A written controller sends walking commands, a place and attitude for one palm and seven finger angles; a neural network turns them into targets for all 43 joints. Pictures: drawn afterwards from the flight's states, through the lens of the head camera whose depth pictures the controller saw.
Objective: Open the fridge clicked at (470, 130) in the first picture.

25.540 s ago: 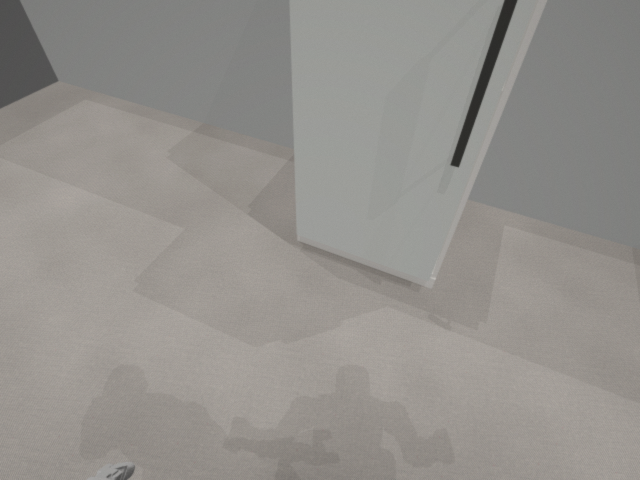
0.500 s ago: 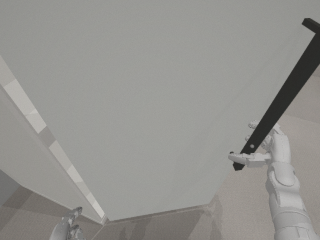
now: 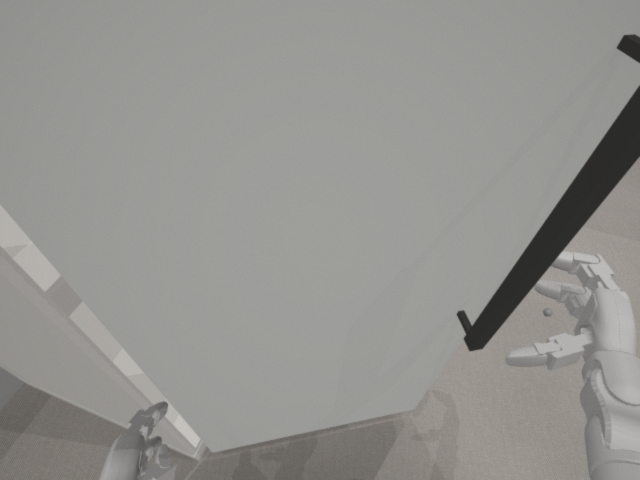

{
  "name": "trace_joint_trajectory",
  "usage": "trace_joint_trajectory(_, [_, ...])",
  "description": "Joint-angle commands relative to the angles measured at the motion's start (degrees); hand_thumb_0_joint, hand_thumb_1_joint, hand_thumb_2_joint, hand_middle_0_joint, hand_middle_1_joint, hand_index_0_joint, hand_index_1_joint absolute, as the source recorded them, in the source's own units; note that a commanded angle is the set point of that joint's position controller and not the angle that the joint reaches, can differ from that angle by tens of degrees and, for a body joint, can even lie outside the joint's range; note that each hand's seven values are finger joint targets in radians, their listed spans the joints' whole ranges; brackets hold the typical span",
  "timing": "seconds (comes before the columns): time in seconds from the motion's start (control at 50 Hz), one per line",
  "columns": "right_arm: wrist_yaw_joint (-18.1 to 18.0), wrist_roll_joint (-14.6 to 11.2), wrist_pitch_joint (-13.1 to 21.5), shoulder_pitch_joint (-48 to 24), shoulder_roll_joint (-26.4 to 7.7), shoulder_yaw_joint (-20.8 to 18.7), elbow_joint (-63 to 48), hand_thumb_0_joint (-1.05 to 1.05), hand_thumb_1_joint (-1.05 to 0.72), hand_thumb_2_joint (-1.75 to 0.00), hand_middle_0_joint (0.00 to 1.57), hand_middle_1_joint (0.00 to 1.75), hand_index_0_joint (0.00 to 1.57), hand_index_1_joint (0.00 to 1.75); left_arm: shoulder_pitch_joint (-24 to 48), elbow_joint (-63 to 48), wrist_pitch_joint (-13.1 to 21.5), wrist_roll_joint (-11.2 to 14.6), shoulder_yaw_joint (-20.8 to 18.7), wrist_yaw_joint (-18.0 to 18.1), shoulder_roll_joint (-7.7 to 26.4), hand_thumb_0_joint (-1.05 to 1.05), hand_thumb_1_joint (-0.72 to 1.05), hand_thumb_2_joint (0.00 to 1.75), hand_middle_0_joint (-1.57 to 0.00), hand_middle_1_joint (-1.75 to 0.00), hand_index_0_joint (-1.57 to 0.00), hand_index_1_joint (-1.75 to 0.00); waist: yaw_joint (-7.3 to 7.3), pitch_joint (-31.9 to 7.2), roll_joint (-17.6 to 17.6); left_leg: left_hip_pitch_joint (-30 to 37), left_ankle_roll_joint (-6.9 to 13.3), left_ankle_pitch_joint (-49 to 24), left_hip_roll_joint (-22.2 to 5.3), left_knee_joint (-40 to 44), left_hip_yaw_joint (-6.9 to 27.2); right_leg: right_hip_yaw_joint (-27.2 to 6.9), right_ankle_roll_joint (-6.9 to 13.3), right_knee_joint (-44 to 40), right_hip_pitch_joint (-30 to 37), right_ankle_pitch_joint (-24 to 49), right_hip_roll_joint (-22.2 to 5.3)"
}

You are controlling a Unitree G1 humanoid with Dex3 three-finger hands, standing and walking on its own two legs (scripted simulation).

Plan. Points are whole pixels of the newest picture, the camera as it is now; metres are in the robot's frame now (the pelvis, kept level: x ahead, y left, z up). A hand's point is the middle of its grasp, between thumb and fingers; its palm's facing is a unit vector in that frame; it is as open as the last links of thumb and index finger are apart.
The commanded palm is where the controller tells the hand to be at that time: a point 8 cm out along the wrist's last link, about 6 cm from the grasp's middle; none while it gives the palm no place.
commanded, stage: slip the hand off the handle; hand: right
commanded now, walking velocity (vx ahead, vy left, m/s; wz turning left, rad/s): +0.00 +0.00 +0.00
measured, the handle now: (527, 243) +0.37 -0.22 +0.13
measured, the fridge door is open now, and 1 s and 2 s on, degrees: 58 58 58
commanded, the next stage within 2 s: draw the hand back to the body in 1.08 s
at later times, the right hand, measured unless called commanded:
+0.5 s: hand (591, 326) +0.30 -0.30 +0.06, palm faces +0.21 +0.96 -0.19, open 14.6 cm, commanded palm +0.26 -0.34 +0.07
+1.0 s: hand (604, 416) +0.20 -0.28 +0.06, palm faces +0.21 +0.96 -0.19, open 14.6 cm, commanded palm +0.17 -0.32 +0.07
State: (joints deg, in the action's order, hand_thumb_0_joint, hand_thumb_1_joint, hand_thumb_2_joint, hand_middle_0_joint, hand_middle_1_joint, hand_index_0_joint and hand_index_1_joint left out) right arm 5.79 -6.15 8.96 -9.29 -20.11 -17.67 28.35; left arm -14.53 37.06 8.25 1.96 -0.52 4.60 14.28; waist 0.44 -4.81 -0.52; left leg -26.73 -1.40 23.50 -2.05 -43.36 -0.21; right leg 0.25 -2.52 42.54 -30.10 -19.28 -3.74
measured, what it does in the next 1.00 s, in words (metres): stands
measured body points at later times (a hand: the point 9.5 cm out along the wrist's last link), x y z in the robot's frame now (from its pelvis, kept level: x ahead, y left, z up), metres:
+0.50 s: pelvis -0.01 -0.02 +0.00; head +0.01 -0.02 +0.44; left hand +0.11 +0.24 -0.10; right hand +0.29 -0.35 +0.08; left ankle -0.02 +0.13 -0.71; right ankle +0.02 -0.15 -0.71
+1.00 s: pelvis -0.02 -0.01 -0.01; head -0.03 -0.01 +0.44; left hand +0.17 +0.21 -0.07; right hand +0.19 -0.33 +0.07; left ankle -0.02 +0.13 -0.71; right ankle +0.02 -0.15 -0.71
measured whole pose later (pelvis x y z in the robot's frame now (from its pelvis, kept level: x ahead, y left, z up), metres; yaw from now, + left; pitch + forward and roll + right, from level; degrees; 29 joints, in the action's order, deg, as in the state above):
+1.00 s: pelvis -0.02 -0.01 -0.01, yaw -2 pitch +4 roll +1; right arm 10.8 -11.5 6.1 12.9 -20.2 -16.6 7.0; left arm -13.0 34.3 13.6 2.8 1.8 6.3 13.8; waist 2.0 -5.9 -2.2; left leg -26.3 -2.3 23.4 -2.7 -45.6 -1.9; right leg -1.8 -1.6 47.1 -31.8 -19.7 -2.9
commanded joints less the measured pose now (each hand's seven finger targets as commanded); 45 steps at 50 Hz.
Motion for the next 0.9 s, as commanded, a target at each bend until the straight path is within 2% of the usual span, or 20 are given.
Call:
trace_joint_trajectory(0.0, [2.61, -1.78, 4.60, -13.38, -12.04, -2.54, -14.78, 0.00, 0.55, -0.20, 0.25, 1.15, 0.25, 1.15, 0.91, -7.12, 3.15, 0.07, -2.81, 0.37, 7.73, 0.00, 0.90, 0.90, -0.20, -0.30, -0.20, -0.30, -0.25, -15.80, -2.93, 3.32, 1.61, -24.60, 2.59, 5.21, -1.77, 2.46, 3.62, -2.19, 12.20, 19.57, 3.41])
trace_joint_trajectory(0.02, [3.10, -1.96, 4.33, -14.00, -13.53, -3.42, -13.71, 0.00, 0.55, -0.20, 0.25, 1.15, 0.25, 1.15, 0.70, -6.85, 3.13, 0.28, -2.75, 0.53, 8.11, 0.00, 0.90, 0.90, -0.20, -0.30, -0.20, -0.30, -0.59, -14.69, -1.58, 2.66, 1.64, -22.69, 2.66, 5.36, -2.01, 1.92, 3.51, -2.52, 11.31, 18.03, 3.22])
trace_joint_trajectory(0.06, [3.64, -2.17, 3.24, -14.09, -11.33, -1.55, -10.93, 0.00, 0.55, -0.20, 0.25, 1.15, 0.25, 1.15, 0.85, -6.58, 2.96, 0.53, -2.48, 0.67, 8.14, 0.00, 0.90, 0.90, -0.20, -0.30, -0.20, -0.30, -1.27, -11.15, -0.73, 0.47, 1.60, -19.93, 2.62, 5.80, -2.29, 1.71, 3.59, -2.64, 9.87, 15.23, 3.23])
trace_joint_trajectory(0.08, [4.12, -2.38, 2.76, -15.16, -13.66, -3.29, -10.39, 0.00, 0.55, -0.20, 0.25, 1.15, 0.25, 1.15, 0.55, -6.57, 2.97, 0.63, -2.59, 0.79, 8.64, 0.00, 0.90, 0.90, -0.20, -0.30, -0.20, -0.30, -1.29, -11.12, -0.36, 0.10, 1.57, -18.90, 2.60, 5.98, -2.22, 1.49, 3.53, -2.78, 9.35, 14.22, 3.22])
trace_joint_trajectory(0.12, [4.66, -2.67, 2.07, -16.16, -14.69, -3.85, -9.52, 0.00, 0.55, -0.20, 0.25, 1.15, 0.25, 1.15, 1.07, -6.90, 2.88, 0.80, -2.27, 1.18, 8.70, 0.00, 0.90, 0.90, -0.20, -0.30, -0.20, -0.30, -1.17, -10.07, -0.08, -0.74, 1.52, -15.10, 2.51, 6.47, -2.21, 1.23, 3.54, -3.45, 8.30, 10.93, 3.37])
trace_joint_trajectory(0.14, [4.13, -2.16, 2.32, -18.50, -16.10, -4.96, -10.01, 0.00, 0.55, -0.20, 0.25, 1.15, 0.25, 1.15, 1.61, -6.57, 2.61, 0.81, -2.10, 1.42, 8.88, 0.00, 0.90, 0.90, -0.20, -0.30, -0.20, -0.30, -1.19, -9.04, -1.58, -1.31, 1.78, -13.60, 2.37, 6.58, -2.10, 0.94, 3.63, -3.56, 8.23, 10.00, 3.24])
trace_joint_trajectory(0.24, [3.33, -1.14, 5.25, -19.61, -19.16, -7.48, -13.72, 0.00, 0.55, -0.20, 0.25, 1.15, 0.25, 1.15, 0.85, -6.98, 2.85, -0.13, -2.22, 1.52, 8.63, 0.00, 0.90, 0.90, -0.20, -0.30, -0.20, -0.30, -0.43, -15.99, -3.75, -0.10, 2.10, -14.48, 2.74, 4.97, -2.25, 0.19, 3.62, -2.62, 11.24, 12.88, 3.21])
trace_joint_trajectory(0.32, [4.48, -2.00, 5.26, -17.68, -20.97, -9.24, -9.69, 0.00, 0.55, -0.20, 0.25, 1.15, 0.25, 1.15, 0.65, -6.84, 2.76, 0.10, -1.96, 1.36, 8.73, 0.00, 0.90, 0.90, -0.20, -0.30, -0.20, -0.30, -0.29, -14.75, -4.15, -0.65, 1.98, -12.93, 2.88, 4.84, -2.45, 0.16, 3.26, -2.91, 9.27, 11.04, 3.18])
trace_joint_trajectory(0.34, [4.39, -1.82, 4.81, -16.02, -22.87, -11.59, -7.74, 0.00, 0.55, -0.20, 0.25, 1.15, 0.25, 1.15, 0.59, -6.46, 2.29, 0.12, -2.07, 1.46, 8.96, 0.00, 0.90, 0.90, -0.20, -0.30, -0.20, -0.30, 0.13, -13.91, -3.25, -0.09, 2.11, -12.71, 2.86, 5.05, -2.35, 0.08, 3.47, -2.90, 8.30, 10.63, 3.08])
trace_joint_trajectory(0.4, [6.86, -2.95, 2.45, -10.80, -18.09, -7.35, -8.19, 0.00, 0.55, -0.20, 0.25, 1.15, 0.25, 1.15, 0.87, -8.42, 2.54, 0.64, -1.97, 0.93, 8.59, 0.00, 0.90, 0.90, -0.20, -0.30, -0.20, -0.30, 0.78, -13.68, -5.31, -0.37, 2.16, -12.17, 2.81, 5.37, -2.64, 0.55, 3.29, -3.66, 8.07, 9.95, 3.19])
trace_joint_trajectory(0.46, [7.66, -4.04, 1.31, -4.46, -14.54, -5.07, -11.65, 0.00, 0.55, -0.20, 0.25, 1.15, 0.25, 1.15, 1.13, -9.83, 2.89, 0.87, -2.07, 0.46, 8.47, 0.00, 0.90, 0.90, -0.20, -0.30, -0.20, -0.30, 0.77, -13.12, -3.35, -0.26, 2.09, -12.59, 3.04, 5.43, -3.31, 0.46, 3.55, -3.62, 8.13, 10.65, 2.99])
trace_joint_trajectory(0.48, [7.63, -4.46, 1.44, -4.37, -16.00, -6.29, -14.12, 0.00, 0.55, -0.20, 0.25, 1.15, 0.25, 1.15, 1.32, -10.02, 3.15, 0.90, -2.29, 0.42, 8.70, 0.00, 0.90, 0.90, -0.20, -0.30, -0.20, -0.30, 0.81, -13.10, -3.29, -0.48, 2.04, -12.38, 3.13, 5.49, -3.30, 0.34, 3.51, -3.63, 8.13, 10.40, 2.88])
trace_joint_trajectory(0.56, [5.08, -5.13, 2.95, 1.91, -13.55, -5.91, -21.56, 0.00, 0.55, -0.20, 0.25, 1.15, 0.25, 1.15, 2.48, -11.02, 4.26, 0.50, -2.22, 0.26, 8.11, 0.00, 0.90, 0.90, -0.20, -0.30, -0.20, -0.30, 1.00, -11.62, -1.88, -0.70, 1.91, -11.02, 3.23, 5.18, -3.87, -0.15, 3.63, -3.87, 8.09, 9.64, 2.92])
trace_joint_trajectory(0.58, [4.29, -5.06, 3.27, 1.08, -16.04, -8.09, -23.03, 0.00, 0.55, -0.20, 0.25, 1.15, 0.25, 1.15, 2.47, -10.87, 4.44, 0.45, -2.30, 0.38, 8.43, 0.00, 0.90, 0.90, -0.20, -0.30, -0.20, -0.30, 0.84, -11.06, -1.82, -1.37, 1.79, -9.75, 3.26, 5.18, -3.84, -0.41, 3.53, -4.03, 7.60, 8.36, 2.82])
trace_joint_trajectory(0.6, [3.74, -5.01, 3.52, 1.64, -15.71, -8.24, -23.40, 0.00, 0.55, -0.20, 0.25, 1.15, 0.25, 1.15, 2.73, -10.66, 4.59, 0.36, -2.24, 0.51, 8.28, 0.00, 0.90, 0.90, -0.20, -0.30, -0.20, -0.30, 0.65, -10.19, -0.97, -1.81, 1.65, -8.62, 3.24, 5.29, -3.81, -0.39, 3.55, -4.13, 7.25, 7.16, 2.87])
trace_joint_trajectory(0.64, [2.44, -4.20, 4.48, 2.07, -16.47, -8.78, -27.18, 0.00, 0.55, -0.20, 0.25, 1.15, 0.25, 1.15, 3.87, -10.49, 4.93, 0.16, -2.10, 0.96, 8.07, 0.00, 0.90, 0.90, -0.20, -0.30, -0.20, -0.30, 0.92, -9.10, -3.34, -2.06, 1.76, -7.00, 2.94, 5.36, -3.40, -0.41, 3.63, -4.22, 7.28, 5.47, 2.92])
trace_joint_trajectory(0.66, [2.40, -4.14, 4.23, 3.83, -14.94, -7.46, -26.17, 0.00, 0.55, -0.20, 0.25, 1.15, 0.25, 1.15, 3.90, -10.40, 5.13, 0.25, -1.84, 1.00, 7.68, 0.00, 0.90, 0.90, -0.20, -0.30, -0.20, -0.30, 0.60, -8.33, -3.14, -2.69, 1.73, -5.73, 3.00, 5.53, -3.52, -0.35, 3.60, -4.56, 7.08, 4.12, 2.90])
trace_joint_trajectory(0.7, [2.62, -3.90, 4.64, 2.90, -16.61, -8.25, -28.49, 0.00, 0.55, -0.20, 0.25, 1.15, 0.25, 1.15, 4.21, -10.13, 5.68, 0.25, -1.74, 1.40, 7.64, 0.00, 0.90, 0.90, -0.20, -0.30, -0.20, -0.30, 0.43, -8.59, -5.06, -2.84, 1.82, -4.55, 2.91, 5.39, -3.32, -0.66, 3.45, -4.64, 7.44, 2.70, 2.82])
trace_joint_trajectory(0.78, [3.84, -4.60, 4.26, 5.64, -13.23, -4.46, -32.64, 0.00, 0.55, -0.20, 0.25, 1.15, 0.25, 1.15, 4.89, -10.14, 7.20, 0.39, -1.13, 1.81, 7.12, 0.00, 0.90, 0.90, -0.20, -0.30, -0.20, -0.30, 0.09, -9.34, -8.00, -2.46, 2.01, -5.09, 2.82, 5.64, -3.21, -0.98, 3.49, -4.24, 8.82, 2.58, 3.01])
trace_joint_trajectory(0.88, [4.93, -6.13, 0.84, 11.43, -10.93, -3.31, -30.92, 0.00, 0.55, -0.20, 0.25, 1.15, 0.25, 1.15, 5.07, -10.45, 8.32, 0.88, -0.80, 2.25, 7.43, 0.00, 0.90, 0.90, -0.20, -0.30, -0.20, -0.30, 0.09, -5.45, -2.01, -3.35, 1.32, -2.11, 2.71, 6.93, -3.37, -1.21, 3.58, -4.41, 5.67, -1.39, 3.30])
